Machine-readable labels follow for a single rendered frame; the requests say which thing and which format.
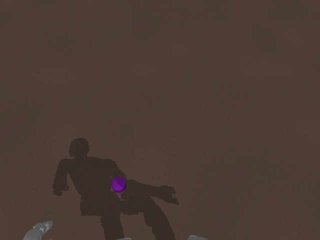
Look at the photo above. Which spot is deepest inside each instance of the tin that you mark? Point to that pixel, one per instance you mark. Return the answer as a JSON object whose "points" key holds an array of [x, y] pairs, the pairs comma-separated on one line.
{"points": [[118, 184]]}

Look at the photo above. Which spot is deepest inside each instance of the left robot hand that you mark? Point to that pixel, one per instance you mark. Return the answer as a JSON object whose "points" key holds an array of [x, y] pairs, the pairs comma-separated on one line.
{"points": [[38, 231]]}

